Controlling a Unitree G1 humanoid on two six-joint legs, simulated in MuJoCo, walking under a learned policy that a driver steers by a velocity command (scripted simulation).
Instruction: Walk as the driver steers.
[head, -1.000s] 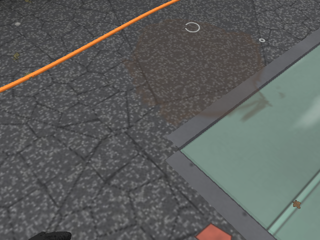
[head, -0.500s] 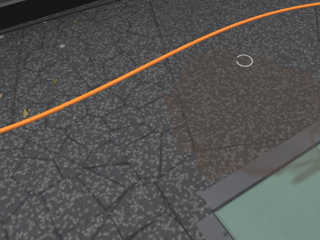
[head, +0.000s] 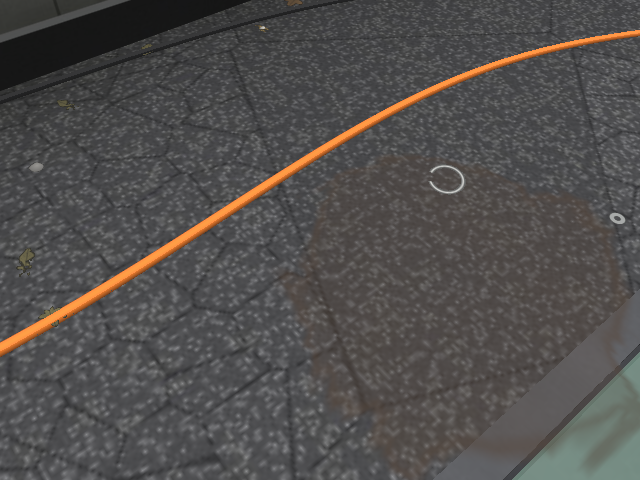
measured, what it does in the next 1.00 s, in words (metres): walks ahead, turning left: right foot, then left foot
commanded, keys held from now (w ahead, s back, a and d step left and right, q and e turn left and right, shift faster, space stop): w+q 1.00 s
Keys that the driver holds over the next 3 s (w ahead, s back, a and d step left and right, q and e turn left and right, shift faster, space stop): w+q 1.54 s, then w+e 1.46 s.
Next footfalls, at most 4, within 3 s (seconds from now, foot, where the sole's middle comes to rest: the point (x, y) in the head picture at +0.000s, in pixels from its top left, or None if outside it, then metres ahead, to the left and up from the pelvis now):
0.22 right None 0.31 -0.15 -0.79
0.74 left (224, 475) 0.51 0.17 -0.79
1.24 right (245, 328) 0.86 0.14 -0.79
1.74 left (76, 341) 0.84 0.53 -0.79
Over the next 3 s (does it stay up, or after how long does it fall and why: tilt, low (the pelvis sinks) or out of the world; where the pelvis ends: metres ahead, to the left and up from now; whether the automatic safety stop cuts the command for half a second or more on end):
stays up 1.34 0.72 -0.01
